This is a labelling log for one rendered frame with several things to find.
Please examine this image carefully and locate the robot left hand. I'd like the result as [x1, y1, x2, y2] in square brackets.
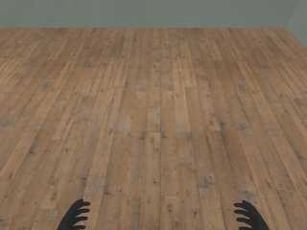
[57, 199, 90, 230]

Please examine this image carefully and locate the robot right hand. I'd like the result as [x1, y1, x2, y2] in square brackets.
[233, 200, 270, 230]

